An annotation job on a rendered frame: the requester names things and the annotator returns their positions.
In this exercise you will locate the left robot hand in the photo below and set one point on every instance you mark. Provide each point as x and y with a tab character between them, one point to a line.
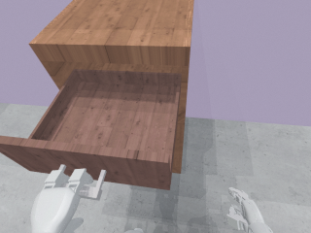
54	206

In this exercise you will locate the handle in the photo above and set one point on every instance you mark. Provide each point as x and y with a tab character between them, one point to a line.
89	192

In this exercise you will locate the right robot forearm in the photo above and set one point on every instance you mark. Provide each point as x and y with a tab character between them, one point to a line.
259	227

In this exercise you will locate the cabinet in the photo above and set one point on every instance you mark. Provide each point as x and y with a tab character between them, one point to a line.
121	35

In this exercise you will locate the right robot hand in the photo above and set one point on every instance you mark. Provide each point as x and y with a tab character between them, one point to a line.
241	218

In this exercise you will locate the drawer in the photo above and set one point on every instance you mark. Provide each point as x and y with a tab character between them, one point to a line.
124	122

